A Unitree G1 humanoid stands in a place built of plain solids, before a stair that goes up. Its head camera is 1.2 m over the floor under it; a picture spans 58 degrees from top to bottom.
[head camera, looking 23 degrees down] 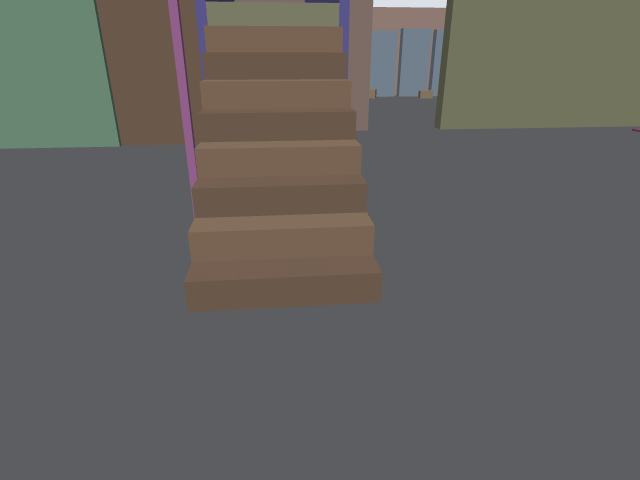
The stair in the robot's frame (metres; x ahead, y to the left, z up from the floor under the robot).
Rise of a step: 0.17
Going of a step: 0.22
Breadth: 1.00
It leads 6 degrees to the left of straight ahead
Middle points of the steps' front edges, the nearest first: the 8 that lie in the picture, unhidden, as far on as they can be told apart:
1.93 0.18 0.18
2.15 0.20 0.35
2.37 0.22 0.53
2.59 0.24 0.70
2.81 0.26 0.88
3.03 0.28 1.05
3.25 0.31 1.23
3.47 0.33 1.40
